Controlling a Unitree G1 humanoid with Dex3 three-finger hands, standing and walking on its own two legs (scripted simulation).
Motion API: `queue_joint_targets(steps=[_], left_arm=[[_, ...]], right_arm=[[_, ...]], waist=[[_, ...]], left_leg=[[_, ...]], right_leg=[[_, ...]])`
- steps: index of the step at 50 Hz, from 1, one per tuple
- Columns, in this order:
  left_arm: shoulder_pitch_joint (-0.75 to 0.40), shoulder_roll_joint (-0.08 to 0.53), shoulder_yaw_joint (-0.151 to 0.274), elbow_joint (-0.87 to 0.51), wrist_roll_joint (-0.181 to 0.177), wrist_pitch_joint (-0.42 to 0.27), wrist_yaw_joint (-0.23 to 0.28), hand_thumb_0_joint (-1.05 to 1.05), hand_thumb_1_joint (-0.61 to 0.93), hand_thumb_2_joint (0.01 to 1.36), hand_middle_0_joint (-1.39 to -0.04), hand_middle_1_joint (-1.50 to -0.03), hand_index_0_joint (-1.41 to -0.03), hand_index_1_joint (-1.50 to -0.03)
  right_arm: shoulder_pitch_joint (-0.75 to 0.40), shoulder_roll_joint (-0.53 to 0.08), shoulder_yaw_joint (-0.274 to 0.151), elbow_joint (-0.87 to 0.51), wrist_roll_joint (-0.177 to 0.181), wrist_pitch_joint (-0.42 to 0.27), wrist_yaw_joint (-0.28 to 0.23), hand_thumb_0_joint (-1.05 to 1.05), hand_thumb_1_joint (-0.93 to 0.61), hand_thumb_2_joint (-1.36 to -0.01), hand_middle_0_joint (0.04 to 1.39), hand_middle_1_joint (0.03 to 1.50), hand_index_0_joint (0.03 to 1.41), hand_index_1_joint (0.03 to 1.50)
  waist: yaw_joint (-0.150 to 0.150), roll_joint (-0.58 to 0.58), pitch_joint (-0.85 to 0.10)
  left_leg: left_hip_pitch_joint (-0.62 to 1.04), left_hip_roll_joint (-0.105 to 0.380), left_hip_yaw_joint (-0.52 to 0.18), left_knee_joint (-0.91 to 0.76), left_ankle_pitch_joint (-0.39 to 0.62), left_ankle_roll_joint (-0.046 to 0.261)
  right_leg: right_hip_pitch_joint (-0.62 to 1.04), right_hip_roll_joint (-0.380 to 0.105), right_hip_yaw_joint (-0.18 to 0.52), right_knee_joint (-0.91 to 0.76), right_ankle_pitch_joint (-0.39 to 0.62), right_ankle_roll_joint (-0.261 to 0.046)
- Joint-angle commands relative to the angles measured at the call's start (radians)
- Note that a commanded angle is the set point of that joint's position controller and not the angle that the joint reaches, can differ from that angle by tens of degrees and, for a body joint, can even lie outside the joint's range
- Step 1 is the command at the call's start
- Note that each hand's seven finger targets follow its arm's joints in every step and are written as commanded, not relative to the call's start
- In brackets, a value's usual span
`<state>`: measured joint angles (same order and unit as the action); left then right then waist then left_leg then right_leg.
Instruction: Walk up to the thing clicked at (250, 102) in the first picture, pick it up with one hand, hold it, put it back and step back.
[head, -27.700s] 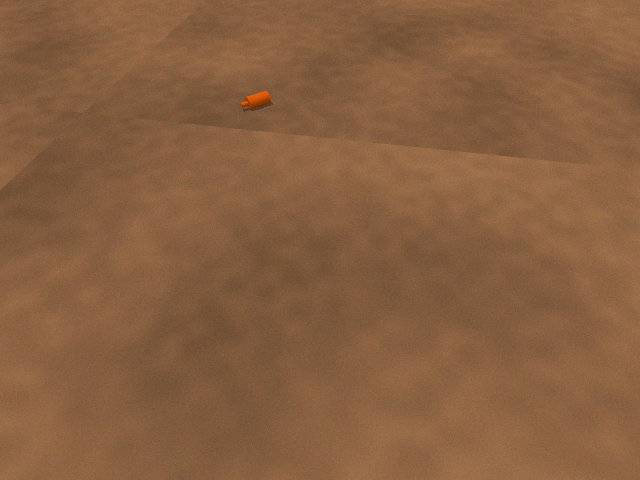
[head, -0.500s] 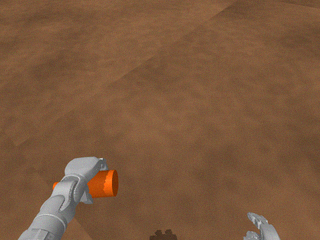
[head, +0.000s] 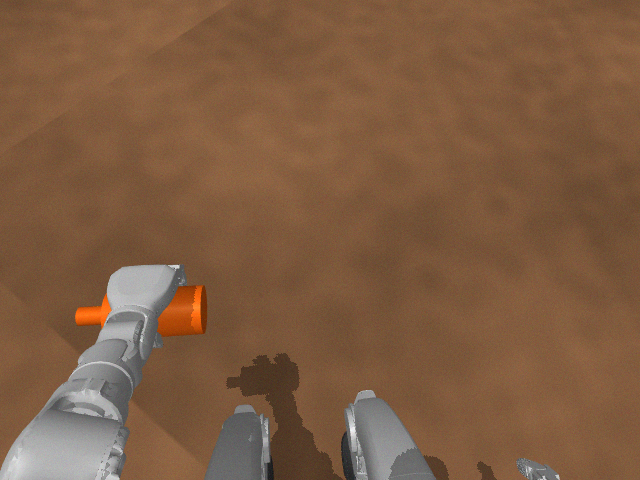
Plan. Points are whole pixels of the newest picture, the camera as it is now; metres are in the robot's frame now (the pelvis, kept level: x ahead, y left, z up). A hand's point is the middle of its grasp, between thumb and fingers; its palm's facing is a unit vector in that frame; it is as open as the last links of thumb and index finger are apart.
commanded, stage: crouch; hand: left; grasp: from above
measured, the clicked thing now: (143, 312) +0.38 +0.24 -0.14
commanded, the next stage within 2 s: lower in 1.32 s
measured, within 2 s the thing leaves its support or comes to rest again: neither
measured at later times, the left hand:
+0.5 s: hand (191, 328) +0.41 +0.22 -0.35, palm faces -0.46 +0.01 -0.89, open 10.4 cm
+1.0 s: hand (201, 327) +0.43 +0.22 -0.44, palm faces -0.48 -0.01 -0.88, open 10.3 cm
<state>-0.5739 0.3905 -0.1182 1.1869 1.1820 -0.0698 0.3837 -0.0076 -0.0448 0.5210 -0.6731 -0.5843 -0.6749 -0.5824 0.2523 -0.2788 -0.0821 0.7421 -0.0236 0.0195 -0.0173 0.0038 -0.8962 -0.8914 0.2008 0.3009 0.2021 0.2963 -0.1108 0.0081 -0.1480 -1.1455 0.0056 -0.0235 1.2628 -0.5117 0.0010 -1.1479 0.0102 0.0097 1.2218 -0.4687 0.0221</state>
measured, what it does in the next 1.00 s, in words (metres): lowers itself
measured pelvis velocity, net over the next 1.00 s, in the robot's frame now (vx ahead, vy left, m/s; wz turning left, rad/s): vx -0.03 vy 0.00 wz -0.04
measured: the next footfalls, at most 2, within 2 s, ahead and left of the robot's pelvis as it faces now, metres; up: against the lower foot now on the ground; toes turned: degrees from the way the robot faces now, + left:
none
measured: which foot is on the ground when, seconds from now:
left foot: down 0.00-1.00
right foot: down 0.00-1.00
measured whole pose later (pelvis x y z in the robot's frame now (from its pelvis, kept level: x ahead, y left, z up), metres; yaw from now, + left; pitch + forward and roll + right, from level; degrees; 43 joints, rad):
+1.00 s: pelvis -0.03 +0.00 -0.26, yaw -2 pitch +38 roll -5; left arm -0.94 0.62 0.06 1.42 1.25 -0.15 0.40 -0.01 -0.06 0.55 -0.70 -0.53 -0.70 -0.53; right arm 0.19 -0.26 0.01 0.72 -0.12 -0.06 0.11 0.00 -0.91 -0.90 0.20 0.30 0.20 0.30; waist -0.26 0.02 -0.10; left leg -2.15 -0.02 -0.08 2.20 -0.72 -0.01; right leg -2.13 0.00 -0.04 2.13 -0.67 0.02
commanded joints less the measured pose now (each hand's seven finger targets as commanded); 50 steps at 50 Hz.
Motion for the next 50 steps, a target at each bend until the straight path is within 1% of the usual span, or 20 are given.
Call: queue_joint_targets(steps=[1, 4, 9, 10, 12, 14, 15, 17, 19, 20, 22, 24, 29, 32, 34, 35, 38, 42, 44, 50], left_arm=[[-0.398, 0.217, 0.067, -0.160, -0.007, 0.020, 0.063, 0.000, 0.663, 0.867, -1.014, -0.737, -1.023, -0.730], [-0.407, 0.276, 0.102, -0.134, -0.009, 0.029, 0.054, 0.000, 0.624, 0.860, -0.994, -0.723, -0.999, -0.720], [-0.518, 0.296, 0.112, -0.139, -0.011, 0.018, 0.038, 0.000, 0.604, 0.888, -0.983, -0.728, -0.984, -0.729], [-0.507, 0.270, 0.100, -0.108, -0.010, 0.014, 0.034, 0.000, 0.600, 0.867, -0.973, -0.729, -0.979, -0.725], [-0.528, 0.294, 0.116, -0.107, -0.009, -0.002, 0.035, 0.000, 0.622, 0.860, -0.992, -0.721, -1.000, -0.715], [-0.564, 0.307, 0.121, -0.120, -0.005, -0.021, 0.036, 0.000, 0.643, 0.888, -1.014, -0.724, -1.017, -0.723], [-0.584, 0.345, 0.138, -0.123, 0.003, -0.027, 0.042, 0.000, 0.631, 0.924, -1.014, -0.742, -1.013, -0.745], [-0.609, 0.347, 0.142, -0.130, 0.014, -0.035, 0.055, 0.000, 0.672, 0.933, -1.038, -0.756, -1.041, -0.755], [-0.630, 0.365, 0.154, -0.102, 0.030, -0.040, 0.068, 0.000, 0.684, 0.969, -1.055, -0.751, -1.052, -0.757], [-0.642, 0.344, 0.145, -0.103, 0.031, -0.043, 0.072, 0.000, 0.673, 0.973, -1.042, -0.773, -1.042, -0.775], [-0.668, 0.372, 0.163, -0.085, 0.045, -0.045, 0.084, 0.000, 0.671, 0.979, -1.045, -0.746, -1.039, -0.755], [-0.710, 0.346, 0.148, -0.087, 0.043, -0.044, 0.090, 0.000, 0.653, 0.965, -1.042, -0.732, -1.034, -0.743], [-0.688, 0.380, 0.172, -0.030, 0.049, -0.031, 0.092, 0.000, 0.686, 1.008, -1.077, -0.738, -1.062, -0.755], [-0.678, 0.401, 0.181, 0.009, 0.051, -0.030, 0.084, 0.000, 0.700, 0.993, -1.088, -0.723, -1.072, -0.740], [-0.716, 0.408, 0.184, 0.006, 0.048, -0.036, 0.078, 0.000, 0.707, 0.996, -1.085, -0.729, -1.072, -0.744], [-0.688, 0.384, 0.174, 0.022, 0.049, -0.036, 0.073, 0.000, 0.700, 0.995, -1.082, -0.735, -1.069, -0.750], [-0.698, 0.441, 0.198, 0.033, 0.047, -0.045, 0.069, 0.000, 0.696, 0.956, -1.075, -0.708, -1.064, -0.720], [-0.718, 0.423, 0.188, 0.058, 0.052, -0.059, 0.063, 0.000, 0.682, 0.911, -1.057, -0.704, -1.053, -0.710], [-0.745, 0.466, 0.204, 0.046, 0.059, -0.070, 0.065, 0.000, 0.663, 0.894, -1.048, -0.677, -1.040, -0.686], [-0.795, 0.493, 0.214, 0.051, 0.068, -0.092, 0.079, 0.000, 0.692, 0.879, -1.064, -0.680, -1.060, -0.684]], right_arm=[[0.090, -0.150, -0.053, -0.076, -0.016, -0.041, -0.016, 0.000, -0.890, -0.895, 0.199, 0.299, 0.200, 0.299], [0.095, -0.157, -0.052, -0.072, -0.021, -0.047, -0.019, 0.000, -0.891, -0.896, 0.200, 0.299, 0.200, 0.299], [0.100, -0.169, -0.046, -0.070, -0.035, -0.058, -0.008, 0.000, -0.890, -0.897, 0.200, 0.299, 0.200, 0.299], [0.103, -0.169, -0.043, -0.065, -0.037, -0.062, -0.006, 0.000, -0.892, -0.896, 0.200, 0.299, 0.200, 0.299], [0.113, -0.167, -0.036, -0.060, -0.042, -0.072, 0.002, 0.000, -0.892, -0.897, 0.200, 0.299, 0.200, 0.299], [0.117, -0.166, -0.030, -0.061, -0.047, -0.082, 0.012, 0.000, -0.894, -0.897, 0.200, 0.299, 0.200, 0.299], [0.119, -0.171, -0.028, -0.054, -0.048, -0.085, 0.014, 0.000, -0.896, -0.899, 0.200, 0.299, 0.200, 0.299], [0.123, -0.167, -0.020, -0.052, -0.055, -0.092, 0.024, 0.000, -0.897, -0.898, 0.200, 0.299, 0.200, 0.299], [0.121, -0.174, -0.019, -0.042, -0.061, -0.098, 0.031, 0.000, -0.897, -0.899, 0.199, 0.299, 0.200, 0.299], [0.131, -0.170, -0.016, -0.039, -0.065, -0.099, 0.038, 0.000, -0.900, -0.900, 0.199, 0.299, 0.200, 0.299], [0.132, -0.182, -0.017, -0.030, -0.070, -0.104, 0.045, 0.000, -0.896, -0.899, 0.200, 0.299, 0.200, 0.299], [0.135, -0.181, -0.014, -0.028, -0.075, -0.106, 0.054, 0.000, -0.899, -0.901, 0.200, 0.299, 0.200, 0.299], [0.148, -0.176, -0.002, -0.030, -0.087, -0.107, 0.074, 0.000, -0.906, -0.903, 0.199, 0.299, 0.200, 0.299], [0.142, -0.182, 0.002, -0.032, -0.089, -0.103, 0.083, 0.000, -0.905, -0.902, 0.200, 0.299, 0.200, 0.299], [0.145, -0.191, -0.003, -0.032, -0.090, -0.102, 0.090, 0.000, -0.903, -0.901, 0.200, 0.299, 0.200, 0.299], [0.149, -0.182, 0.002, -0.039, -0.092, -0.101, 0.095, 0.000, -0.906, -0.902, 0.199, 0.299, 0.200, 0.299], [0.144, -0.196, 0.003, -0.042, -0.091, -0.099, 0.103, 0.000, -0.903, -0.901, 0.200, 0.299, 0.200, 0.299], [0.152, -0.197, 0.008, -0.042, -0.095, -0.101, 0.113, 0.000, -0.906, -0.902, 0.200, 0.299, 0.200, 0.299], [0.151, -0.209, 0.006, -0.034, -0.095, -0.098, 0.114, 0.000, -0.903, -0.902, 0.200, 0.299, 0.200, 0.299], [0.165, -0.209, 0.014, -0.028, -0.103, -0.094, 0.122, 0.000, -0.906, -0.902, 0.200, 0.299, 0.200, 0.299]], waist=[[-0.005, 0.111, -0.561], [-0.006, 0.109, -0.576], [-0.040, 0.164, -0.639], [-0.051, 0.160, -0.632], [-0.059, 0.134, -0.643], [-0.073, 0.142, -0.688], [-0.069, 0.139, -0.707], [-0.075, 0.167, -0.735], [-0.086, 0.201, -0.725], [-0.093, 0.209, -0.733], [-0.094, 0.243, -0.733], [-0.108, 0.260, -0.762], [-0.111, 0.262, -0.781], [-0.109, 0.262, -0.747], [-0.124, 0.268, -0.750], [-0.127, 0.259, -0.740], [-0.128, 0.256, -0.723], [-0.146, 0.268, -0.676], [-0.136, 0.291, -0.705], [-0.155, 0.289, -0.717]], left_leg=[[0.116, -0.024, 0.010, 0.017, 0.197, 0.010], [0.020, -0.026, 0.002, 0.076, 0.132, 0.010], [-0.041, -0.021, -0.031, 0.173, 0.060, 0.002], [-0.071, -0.022, -0.034, 0.198, 0.050, 0.003], [-0.129, -0.026, -0.038, 0.246, 0.021, 0.010], [-0.177, -0.034, -0.022, 0.299, 0.014, 0.017], [-0.203, -0.036, -0.017, 0.321, 0.005, 0.019], [-0.225, -0.040, -0.008, 0.364, 0.016, 0.020], [-0.217, -0.035, -0.028, 0.386, 0.021, 0.011], [-0.218, -0.038, -0.019, 0.406, 0.031, 0.014], [-0.226, -0.034, -0.036, 0.425, 0.041, 0.003], [-0.221, -0.033, -0.025, 0.463, 0.061, 0.007], [-0.258, -0.035, -0.007, 0.555, 0.159, 0.013], [-0.317, -0.036, -0.007, 0.581, 0.144, 0.013], [-0.337, -0.032, -0.008, 0.607, 0.140, 0.014], [-0.341, -0.035, -0.006, 0.615, 0.138, 0.016], [-0.405, -0.036, -0.001, 0.643, 0.113, 0.019], [-0.440, -0.034, -0.008, 0.661, 0.064, 0.015], [-0.432, -0.034, -0.005, 0.679, 0.071, 0.015], [-0.490, -0.038, 0.007, 0.730, 0.058, 0.022]], right_leg=[[0.056, 0.013, -0.032, 0.026, 0.175, -0.060], [-0.024, 0.007, -0.037, 0.099, 0.118, -0.061], [-0.222, 0.002, -0.056, 0.232, 0.037, -0.066], [-0.252, 0.001, -0.059, 0.257, 0.031, -0.066], [-0.291, -0.004, -0.064, 0.288, 0.009, -0.063], [-0.293, -0.004, -0.061, 0.316, 0.012, -0.061], [-0.298, -0.003, -0.060, 0.333, 0.007, -0.060], [-0.325, -0.003, -0.060, 0.365, 0.018, -0.060], [-0.413, -0.009, -0.068, 0.408, 0.009, -0.063], [-0.416, -0.008, -0.068, 0.412, 0.019, -0.061], [-0.478, -0.014, -0.076, 0.462, 0.017, -0.065], [-0.491, -0.011, -0.079, 0.478, 0.036, -0.064], [-0.484, -0.011, -0.076, 0.534, 0.120, -0.058], [-0.511, -0.008, -0.083, 0.571, 0.113, -0.060], [-0.529, -0.006, -0.086, 0.592, 0.114, -0.059], [-0.525, -0.005, -0.088, 0.594, 0.112, -0.058], [-0.531, -0.003, -0.090, 0.622, 0.105, -0.055], [-0.596, -0.005, -0.098, 0.656, 0.058, -0.058], [-0.605, 0.000, -0.100, 0.676, 0.064, -0.060], [-0.604, 0.005, -0.100, 0.706, 0.069, -0.056]])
